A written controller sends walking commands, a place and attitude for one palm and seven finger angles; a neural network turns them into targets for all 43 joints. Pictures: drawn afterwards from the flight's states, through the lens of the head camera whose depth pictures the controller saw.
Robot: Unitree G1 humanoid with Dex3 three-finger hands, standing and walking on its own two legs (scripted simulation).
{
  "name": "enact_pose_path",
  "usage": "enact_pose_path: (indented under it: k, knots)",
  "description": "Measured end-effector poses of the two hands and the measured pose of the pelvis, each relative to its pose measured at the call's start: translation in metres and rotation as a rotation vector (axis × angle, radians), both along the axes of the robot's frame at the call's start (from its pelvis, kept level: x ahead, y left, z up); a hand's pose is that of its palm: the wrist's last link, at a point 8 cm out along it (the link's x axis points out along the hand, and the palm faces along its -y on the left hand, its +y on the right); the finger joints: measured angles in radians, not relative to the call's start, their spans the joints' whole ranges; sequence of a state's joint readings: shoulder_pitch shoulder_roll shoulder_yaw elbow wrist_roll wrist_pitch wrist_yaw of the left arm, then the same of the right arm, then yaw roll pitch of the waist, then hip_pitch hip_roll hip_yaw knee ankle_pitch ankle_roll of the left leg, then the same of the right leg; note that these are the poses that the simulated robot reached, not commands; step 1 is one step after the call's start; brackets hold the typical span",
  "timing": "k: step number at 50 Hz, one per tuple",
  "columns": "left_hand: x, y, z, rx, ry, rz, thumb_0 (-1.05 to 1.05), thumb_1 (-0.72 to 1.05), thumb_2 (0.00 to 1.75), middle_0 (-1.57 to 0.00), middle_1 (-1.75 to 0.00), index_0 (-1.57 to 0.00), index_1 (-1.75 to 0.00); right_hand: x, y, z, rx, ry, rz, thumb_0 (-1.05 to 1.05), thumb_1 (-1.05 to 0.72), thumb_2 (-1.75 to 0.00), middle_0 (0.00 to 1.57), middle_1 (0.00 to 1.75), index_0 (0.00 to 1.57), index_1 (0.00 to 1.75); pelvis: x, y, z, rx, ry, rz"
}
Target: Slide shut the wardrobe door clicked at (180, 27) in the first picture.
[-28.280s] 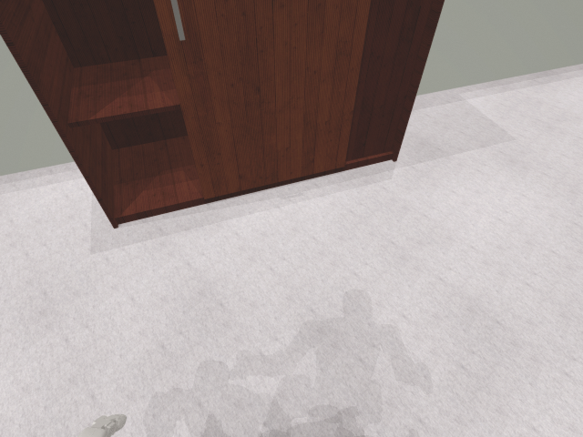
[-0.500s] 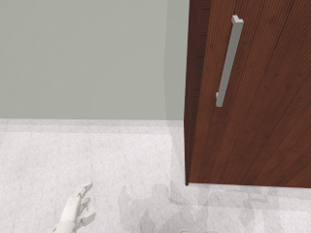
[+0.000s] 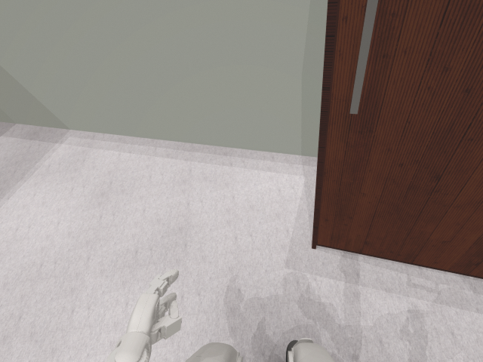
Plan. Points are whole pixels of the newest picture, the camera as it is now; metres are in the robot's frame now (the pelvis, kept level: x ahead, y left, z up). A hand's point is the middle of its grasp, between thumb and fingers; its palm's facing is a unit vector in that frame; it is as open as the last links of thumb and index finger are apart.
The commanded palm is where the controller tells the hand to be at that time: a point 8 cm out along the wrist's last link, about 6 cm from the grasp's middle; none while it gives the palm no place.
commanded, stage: stop stepping back and stand still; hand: right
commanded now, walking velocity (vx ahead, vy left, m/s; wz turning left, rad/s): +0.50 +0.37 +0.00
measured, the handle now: (363, 51) +0.64 -0.21 +0.17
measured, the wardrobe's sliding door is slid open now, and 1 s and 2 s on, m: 0.00 0.00 0.00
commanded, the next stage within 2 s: let the arm hang, fingers relaxed in 1.84 s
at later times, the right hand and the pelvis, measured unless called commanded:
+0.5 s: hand out of the picture +0.00 -0.31 +0.20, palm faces +0.46 +0.79 -0.40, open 7.4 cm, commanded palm -0.06 -0.36 +0.20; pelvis -0.18 -0.05 +0.00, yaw -4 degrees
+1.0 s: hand out of the picture -0.05 -0.34 +0.20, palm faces +0.51 +0.66 -0.54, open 7.4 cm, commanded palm -0.12 -0.38 +0.20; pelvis -0.22 -0.06 +0.00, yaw -7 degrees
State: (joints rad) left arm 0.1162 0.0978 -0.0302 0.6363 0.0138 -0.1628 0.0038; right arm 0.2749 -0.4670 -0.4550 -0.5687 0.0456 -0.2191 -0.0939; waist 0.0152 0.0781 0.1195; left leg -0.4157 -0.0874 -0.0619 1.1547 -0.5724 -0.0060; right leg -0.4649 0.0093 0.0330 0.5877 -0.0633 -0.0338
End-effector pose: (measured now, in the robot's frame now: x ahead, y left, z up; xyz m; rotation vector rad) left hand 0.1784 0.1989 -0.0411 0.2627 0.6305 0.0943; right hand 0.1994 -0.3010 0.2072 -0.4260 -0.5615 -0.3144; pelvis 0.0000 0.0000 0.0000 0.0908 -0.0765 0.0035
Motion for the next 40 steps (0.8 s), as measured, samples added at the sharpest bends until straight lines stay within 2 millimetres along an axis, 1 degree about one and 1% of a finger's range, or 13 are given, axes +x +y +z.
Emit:
enact_pose_path:
  k: [2, 5, 9, 12, 15, 18, 21, 24, 26, 28, 31, 36, 40]
  knots:
    - [-0.037, -0.003, 0.008, -0.022, 0.03, 0.037, 0.02, 0.9, 0.9, -0.21, -0.3, -0.2, -0.3, -0.022, 0.004, 0.006, -0.023, 0.069, 0.029, 0.01, -0.89, -0.9, 0.21, 0.3, 0.21, 0.3, -0.017, -0.003, 0.012, 0.003, 0.002, 0.003]
    - [-0.087, 0.0, 0.012, -0.02, 0.095, 0.078, 0.02, 0.9, 0.9, -0.21, -0.3, -0.21, -0.3, -0.069, 0.003, 0.019, -0.092, 0.178, 0.03, 0.01, -0.89, -0.9, 0.22, 0.3, 0.21, 0.3, -0.039, -0.009, 0.026, 0.01, 0.024, -0.013]
    - [-0.137, 0.014, -0.014, 0.034, 0.167, 0.089, 0.01, 0.9, 0.9, -0.21, -0.3, -0.21, -0.3, -0.14, -0.011, 0.027, -0.238, 0.157, -0.052, 0.01, -0.89, -0.9, 0.22, 0.3, 0.22, 0.3, -0.074, -0.02, 0.005, -0.11, 0.072, 0.042]
    - [-0.169, 0.016, -0.02, 0.077, 0.233, 0.109, 0.02, 0.9, 0.9, -0.21, -0.3, -0.2, -0.3, -0.161, -0.041, 0.031, -0.144, 0.029, -0.142, 0.01, -0.88, -0.9, 0.22, 0.31, 0.22, 0.31, -0.096, -0.029, 0.009, -0.102, 0.055, 0.024]
    - [-0.191, 0.012, -0.013, 0.101, 0.18, 0.14, 0.02, 0.9, 0.9, -0.21, -0.3, -0.2, -0.3, -0.168, -0.072, 0.018, 0.071, -0.022, -0.238, 0.0, -0.88, -0.9, 0.22, 0.3, 0.22, 0.31, -0.114, -0.045, 0.01, -0.1, 0.048, -0.007]
    - [-0.204, 0.005, -0.017, 0.095, 0.075, 0.161, 0.02, 0.9, 0.9, -0.21, -0.3, -0.2, -0.3, -0.176, -0.078, -0.002, 0.118, 0.014, -0.225, 0.01, -0.89, -0.9, 0.21, 0.3, 0.21, 0.3, -0.143, -0.06, -0.005, -0.077, 0.029, -0.039]
    - [-0.221, -0.012, -0.015, 0.011, 0.046, 0.169, 0.02, 0.9, 0.9, -0.2, -0.3, -0.2, -0.3, -0.196, -0.068, -0.01, 0.067, 0.106, -0.162, 0.01, -0.9, -0.9, 0.21, 0.3, 0.21, 0.3, -0.161, -0.058, -0.001, -0.084, 0.002, -0.031]
    - [-0.234, -0.028, -0.017, -0.035, 0.073, 0.12, 0.02, 0.9, 0.9, -0.21, -0.3, -0.2, -0.3, -0.229, -0.054, -0.002, 0.0, 0.153, -0.135, 0.01, -0.89, -0.9, 0.21, 0.3, 0.21, 0.3, -0.173, -0.054, 0.007, -0.062, 0.013, -0.052]
    - [-0.236, -0.034, -0.027, -0.048, 0.091, 0.066, 0.02, 0.9, 0.9, -0.21, -0.3, -0.2, -0.3, -0.255, -0.05, 0.004, -0.085, 0.144, -0.158, 0.01, -0.89, -0.9, 0.21, 0.3, 0.21, 0.3, -0.183, -0.05, -0.001, -0.097, 0.048, -0.075]
    - [-0.237, -0.038, -0.036, -0.03, 0.136, 0.01, 0.02, 0.9, 0.9, -0.21, -0.3, -0.2, -0.3, -0.277, -0.054, 0.011, -0.106, 0.122, -0.2, 0.01, -0.89, -0.9, 0.22, 0.3, 0.22, 0.3, -0.197, -0.051, -0.003, -0.096, 0.051, -0.075]
    - [-0.239, -0.043, -0.032, -0.005, 0.176, -0.027, 0.02, 0.9, 0.9, -0.21, -0.3, -0.2, -0.3, -0.3, -0.073, 0.019, -0.061, 0.117, -0.294, 0.01, -0.88, -0.9, 0.22, 0.3, 0.22, 0.31, -0.206, -0.056, 0.01, -0.093, 0.057, -0.088]
    - [-0.235, -0.051, -0.01, 0.031, 0.121, -0.045, 0.02, 0.9, 0.9, -0.21, -0.3, -0.2, -0.3, -0.308, -0.097, 0.013, 0.067, 0.157, -0.397, 0.01, -0.89, -0.9, 0.21, 0.3, 0.21, 0.3, -0.213, -0.068, 0.026, -0.13, 0.069, -0.108]
    - [-0.222, -0.055, -0.008, 0.054, -0.006, -0.039, 0.02, 0.9, 0.9, -0.21, -0.3, -0.2, -0.3, -0.297, -0.1, 0.001, 0.071, 0.138, -0.341, 0.01, -0.89, -0.9, 0.21, 0.3, 0.21, 0.3, -0.221, -0.084, 0.009, -0.096, 0.056, -0.115]
